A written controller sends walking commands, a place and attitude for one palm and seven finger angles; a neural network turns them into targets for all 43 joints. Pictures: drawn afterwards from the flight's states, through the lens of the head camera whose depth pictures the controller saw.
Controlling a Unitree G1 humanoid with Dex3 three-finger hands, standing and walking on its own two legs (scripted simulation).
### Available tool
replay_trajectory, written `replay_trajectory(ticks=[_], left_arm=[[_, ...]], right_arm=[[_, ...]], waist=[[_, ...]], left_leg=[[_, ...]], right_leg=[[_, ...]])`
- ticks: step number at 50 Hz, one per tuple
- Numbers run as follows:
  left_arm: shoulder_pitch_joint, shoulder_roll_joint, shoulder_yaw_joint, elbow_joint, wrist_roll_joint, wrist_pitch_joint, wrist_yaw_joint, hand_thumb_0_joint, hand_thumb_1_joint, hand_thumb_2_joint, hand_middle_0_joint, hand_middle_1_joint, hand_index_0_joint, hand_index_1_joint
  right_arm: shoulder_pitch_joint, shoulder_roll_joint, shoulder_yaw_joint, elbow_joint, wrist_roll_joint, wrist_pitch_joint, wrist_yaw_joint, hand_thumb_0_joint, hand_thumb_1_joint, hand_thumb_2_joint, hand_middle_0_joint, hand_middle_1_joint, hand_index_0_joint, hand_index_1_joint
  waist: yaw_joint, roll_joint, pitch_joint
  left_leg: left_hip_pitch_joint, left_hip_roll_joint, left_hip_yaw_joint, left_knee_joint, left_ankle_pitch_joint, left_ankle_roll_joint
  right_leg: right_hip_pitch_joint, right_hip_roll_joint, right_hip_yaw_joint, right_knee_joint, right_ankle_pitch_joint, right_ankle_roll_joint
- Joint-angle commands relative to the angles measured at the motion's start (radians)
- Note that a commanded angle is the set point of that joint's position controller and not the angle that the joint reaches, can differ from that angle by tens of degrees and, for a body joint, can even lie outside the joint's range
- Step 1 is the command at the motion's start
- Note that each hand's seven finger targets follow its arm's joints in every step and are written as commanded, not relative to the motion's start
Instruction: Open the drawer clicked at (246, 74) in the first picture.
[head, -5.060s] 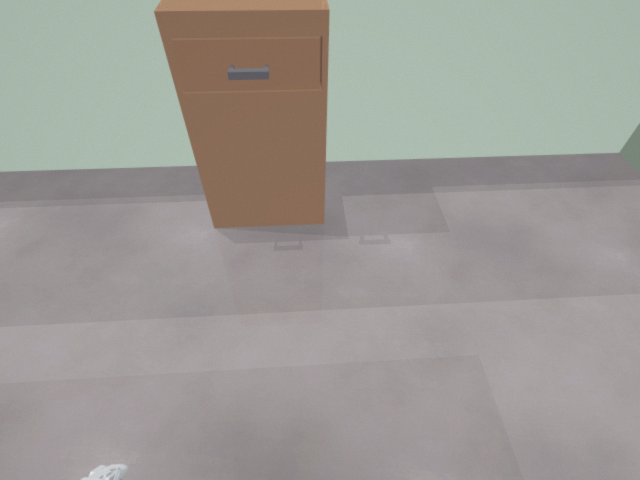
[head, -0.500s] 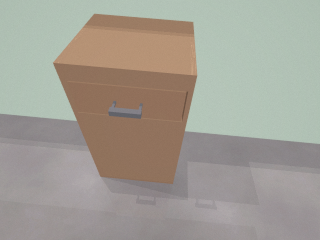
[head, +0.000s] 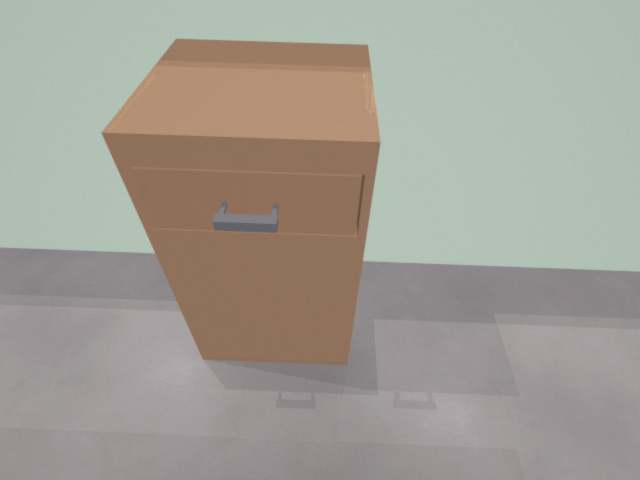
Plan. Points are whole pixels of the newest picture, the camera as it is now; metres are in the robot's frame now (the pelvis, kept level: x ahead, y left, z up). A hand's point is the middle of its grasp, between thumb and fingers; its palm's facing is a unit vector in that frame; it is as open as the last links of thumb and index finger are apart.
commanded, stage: look again from close up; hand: left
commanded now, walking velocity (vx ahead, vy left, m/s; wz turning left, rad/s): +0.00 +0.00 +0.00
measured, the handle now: (248, 215) +0.60 +0.18 -0.05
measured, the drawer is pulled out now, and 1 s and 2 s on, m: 0.00 0.00 0.00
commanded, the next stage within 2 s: shuffle to correct the standing spot in 0.18 s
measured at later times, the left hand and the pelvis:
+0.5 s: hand out of the picture -0.03 +0.15 -0.18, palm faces +0.04 -0.99 -0.15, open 7.3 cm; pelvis +0.01 -0.01 +0.00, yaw +0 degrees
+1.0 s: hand out of the picture +0.12 +0.16 -0.18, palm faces +0.07 -0.97 -0.24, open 7.3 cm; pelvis +0.08 -0.03 -0.01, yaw +2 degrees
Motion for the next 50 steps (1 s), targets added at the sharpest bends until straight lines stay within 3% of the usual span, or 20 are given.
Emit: replay_trajectory(ticks=[1, 8, 14, 20, 24, 30, 32, 33, 34, 35, 36, 37, 40, 42, 43, 44, 45, 46, 48, 50], left_arm=[[0.061, 0.084, 0.022, -0.041, 0.001, -0.008, 0.001, 0.0, 0.9, 0.9, -0.2, -0.3, -0.2, -0.3], [0.078, 0.077, 0.025, -0.047, 0.004, -0.006, -0.001, 0.0, 0.9, 0.9, -0.2, -0.3, -0.2, -0.3], [0.095, 0.064, 0.028, -0.041, 0.003, -0.011, -0.002, 0.0, 0.9, 0.9, -0.2, -0.3, -0.2, -0.3], [0.131, 0.057, 0.042, -0.044, 0.017, -0.005, -0.016, 0.0, 0.9, 0.9, -0.2, -0.3, -0.2, -0.3], [0.168, 0.054, 0.05, -0.041, 0.015, -0.015, -0.023, 0.0, 0.9, 0.9, -0.2, -0.3, -0.2, -0.3], [0.247, 0.087, 0.071, -0.007, 0.008, -0.034, -0.015, 0.0, 0.9, 0.9, -0.2, -0.3, -0.2, -0.3], [0.225, 0.086, 0.074, -0.008, 0.01, -0.034, -0.013, 0.0, 0.9, 0.9, -0.2, -0.3, -0.2, -0.3], [0.199, 0.068, 0.069, -0.011, 0.01, -0.032, -0.016, 0.0, 0.9, 0.9, -0.2, -0.3, -0.2, -0.3], [0.171, 0.041, 0.063, -0.021, 0.011, -0.032, -0.02, 0.0, 0.9, 0.9, -0.2, -0.3, -0.2, -0.3], [0.128, 0.013, 0.058, -0.039, 0.014, -0.035, -0.021, 0.0, 0.9, 0.9, -0.2, -0.3, -0.2, -0.3], [0.06, 0.016, 0.053, -0.066, 0.016, -0.036, -0.02, 0.0, 0.9, 0.9, -0.2, -0.3, -0.2, -0.3], [0.004, 0.021, 0.056, -0.091, 0.016, -0.035, -0.021, 0.0, 0.9, 0.9, -0.2, -0.3, -0.2, -0.3], [-0.013, -0.03, 0.057, -0.105, 0.004, -0.025, -0.034, 0.0, 0.9, 0.9, -0.2, -0.3, -0.2, -0.3], [0.098, -0.039, 0.058, -0.067, 0.0, -0.02, -0.033, 0.0, 0.9, 0.9, -0.2, -0.3, -0.2, -0.3], [0.174, -0.011, 0.061, -0.04, -0.002, -0.024, -0.028, 0.0, 0.9, 0.9, -0.2, -0.3, -0.2, -0.3], [0.224, 0.055, 0.068, -0.02, -0.003, -0.033, -0.015, 0.0, 0.9, 0.9, -0.2, -0.3, -0.2, -0.3], [0.221, 0.109, 0.073, -0.012, -0.006, -0.035, -0.009, 0.0, 0.9, 0.9, -0.2, -0.3, -0.2, -0.3], [0.207, 0.143, 0.074, -0.025, -0.006, -0.029, -0.006, 0.0, 0.9, 0.9, -0.2, -0.3, -0.2, -0.3], [0.117, 0.118, 0.066, -0.054, 0.004, -0.023, 0.01, 0.0, 0.9, 0.9, -0.2, -0.3, -0.2, -0.3], [0.053, 0.116, 0.069, -0.084, 0.012, -0.013, 0.017, 0.0, 0.9, 0.9, -0.2, -0.3, -0.2, -0.3]], right_arm=[[0.051, -0.1, -0.012, -0.039, -0.004, -0.014, 0.0, 0.0, -0.9, -0.9, 0.2, 0.3, 0.2, 0.3], [0.057, -0.098, -0.014, -0.028, -0.004, -0.012, 0.001, 0.0, -0.9, -0.9, 0.2, 0.3, 0.2, 0.3], [0.069, -0.082, -0.014, -0.011, -0.003, -0.013, -0.001, 0.0, -0.9, -0.9, 0.2, 0.3, 0.2, 0.3], [0.072, -0.096, -0.029, -0.012, -0.014, -0.002, 0.004, 0.0, -0.9, -0.9, 0.2, 0.3, 0.2, 0.3], [0.076, -0.08, -0.032, -0.02, -0.014, -0.01, 0.005, 0.0, -0.9, -0.9, 0.2, 0.3, 0.2, 0.3], [0.075, -0.022, -0.022, -0.032, -0.01, -0.033, 0.007, 0.0, -0.9, -0.9, 0.2, 0.3, 0.2, 0.3], [0.101, -0.014, -0.018, -0.018, -0.008, -0.041, 0.006, 0.0, -0.9, -0.9, 0.2, 0.3, 0.2, 0.3], [0.142, -0.023, -0.017, 0.007, -0.007, -0.049, 0.005, 0.0, -0.9, -0.9, 0.2, 0.3, 0.2, 0.3], [0.211, -0.066, -0.028, 0.044, -0.009, -0.056, -0.002, 0.0, -0.9, -0.9, 0.2, 0.3, 0.2, 0.3], [0.291, -0.121, -0.043, 0.074, -0.015, -0.056, -0.015, 0.0, -0.9, -0.9, 0.2, 0.3, 0.2, 0.3], [0.327, -0.126, -0.043, 0.091, -0.022, -0.053, -0.024, 0.0, -0.9, -0.9, 0.2, 0.3, 0.2, 0.3], [0.338, -0.121, -0.04, 0.088, -0.023, -0.05, -0.027, 0.0, -0.9, -0.9, 0.2, 0.3, 0.2, 0.3], [0.185, -0.111, -0.029, 0.038, -0.026, -0.047, -0.03, 0.0, -0.9, -0.9, 0.2, 0.3, 0.2, 0.3], [0.096, -0.101, -0.025, 0.019, -0.015, -0.04, -0.034, 0.0, -0.9, -0.9, 0.2, 0.3, 0.2, 0.3], [0.095, -0.092, -0.025, 0.019, -0.004, -0.04, -0.034, 0.0, -0.9, -0.9, 0.2, 0.3, 0.2, 0.3], [0.118, -0.062, -0.022, 0.019, 0.005, -0.037, -0.031, 0.0, -0.9, -0.9, 0.2, 0.3, 0.2, 0.3], [0.17, -0.03, -0.022, 0.026, 0.013, -0.028, -0.027, 0.0, -0.9, -0.9, 0.2, 0.3, 0.2, 0.3], [0.186, -0.003, -0.029, 0.029, 0.014, -0.017, -0.028, 0.0, -0.9, -0.9, 0.2, 0.3, 0.2, 0.3], [0.134, 0.01, -0.032, 0.014, 0.015, 0.011, -0.029, 0.0, -0.9, -0.9, 0.2, 0.3, 0.2, 0.3], [0.111, 0.012, -0.037, 0.015, 0.018, 0.02, -0.019, 0.0, -0.9, -0.9, 0.2, 0.3, 0.2, 0.3]], waist=[[0.001, 0.012, 0.088], [0.007, 0.006, 0.1], [0.004, -0.009, 0.068], [0.011, 0.012, 0.147], [0.015, -0.002, 0.152], [0.018, -0.163, 0.087], [-0.008, -0.089, 0.067], [-0.025, -0.003, 0.068], [-0.045, 0.133, 0.049], [-0.072, 0.261, 0.048], [-0.09, 0.257, 0.093], [-0.092, 0.142, 0.129], [-0.03, 0.139, 0.142], [0.035, 0.131, 0.091], [0.064, 0.065, 0.04], [0.067, -0.038, -0.033], [0.038, -0.109, -0.076], [0.024, -0.112, -0.079], [0.022, -0.269, -0.031], [0.011, -0.211, -0.034]], left_leg=[[-0.124, 0.098, -0.112, -0.178, 0.023, 0.018], [-0.142, 0.098, -0.119, -0.209, -0.061, 0.02], [-0.103, 0.091, -0.099, -0.181, -0.001, 0.019], [-0.187, 0.111, -0.134, -0.205, -0.316, 0.046], [-0.197, 0.097, -0.118, -0.143, -0.278, 0.053], [-0.231, 0.011, 0.034, 0.126, -0.08, 0.028], [-0.129, 0.022, 0.037, 0.051, -0.03, 0.028], [-0.032, 0.052, -0.005, -0.021, 0.09, 0.037], [0.089, 0.147, -0.118, -0.066, 0.28, 0.071], [0.194, 0.276, -0.266, -0.123, 0.501, 0.142], [0.269, 0.361, -0.36, -0.158, 0.703, 0.218], [0.267, 0.405, -0.367, -0.147, 0.791, 0.257], [0.063, 0.308, -0.187, -0.159, 0.762, 0.189], [-0.028, 0.209, -0.075, -0.082, 0.691, 0.106], [-0.053, 0.167, -0.056, -0.018, 0.603, 0.069], [-0.122, 0.109, -0.033, 0.055, 0.388, 0.022], [-0.163, 0.04, -0.01, 0.123, 0.025, -0.006], [-0.139, 0.016, -0.004, 0.219, -0.219, -0.019], [-0.169, 0.043, -0.022, 0.35, -0.315, -0.022], [-0.166, 0.036, -0.011, 0.312, -0.288, -0.029]], right_leg=[[0.011, -0.047, 0.061, -0.085, 0.027, -0.051], [0.006, -0.047, 0.06, -0.092, 0.006, -0.049], [0.002, -0.054, 0.073, -0.108, 0.022, -0.051], [-0.068, -0.023, 0.058, -0.067, -0.253, -0.069], [-0.075, -0.034, 0.104, -0.078, -0.267, -0.091], [0.037, -0.153, 0.249, -0.166, -0.133, -0.162], [-0.001, -0.135, 0.189, -0.104, -0.016, -0.163], [-0.058, -0.077, 0.104, -0.008, 0.049, -0.135], [-0.149, -0.004, 0.003, 0.147, 0.079, -0.096], [-0.282, 0.05, -0.095, 0.321, -0.043, -0.062], [-0.446, 0.046, -0.069, 0.446, -0.301, -0.064], [-0.5, 0.005, -0.035, 0.499, -0.338, -0.075], [-0.292, -0.028, -0.045, 0.327, -0.224, -0.059], [-0.043, 0.012, -0.088, 0.078, 0.04, -0.043], [0.093, 0.001, -0.062, -0.034, 0.213, -0.035], [0.238, -0.098, 0.072, -0.013, 0.508, -0.066], [0.271, -0.253, 0.204, -0.027, 0.755, -0.145], [0.227, -0.33, 0.215, -0.054, 0.942, -0.203], [0.123, -0.336, 0.199, -0.068, 1.016, -0.25], [0.108, -0.303, 0.131, -0.066, 0.944, -0.246]])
